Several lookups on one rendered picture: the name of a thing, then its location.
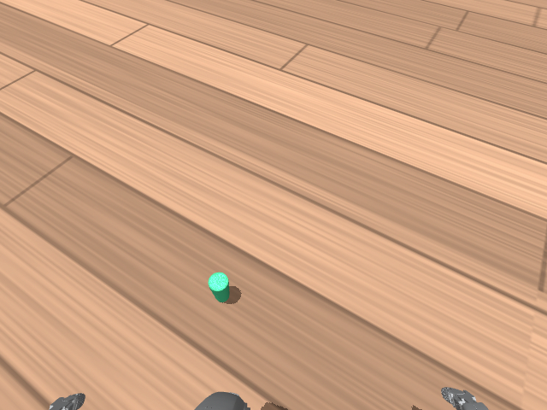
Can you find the cup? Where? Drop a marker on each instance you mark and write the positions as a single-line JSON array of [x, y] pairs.
[[219, 285]]

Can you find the left robot hand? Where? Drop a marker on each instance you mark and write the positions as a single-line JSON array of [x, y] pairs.
[[72, 402]]

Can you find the right robot hand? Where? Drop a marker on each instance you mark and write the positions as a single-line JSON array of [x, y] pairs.
[[462, 400]]

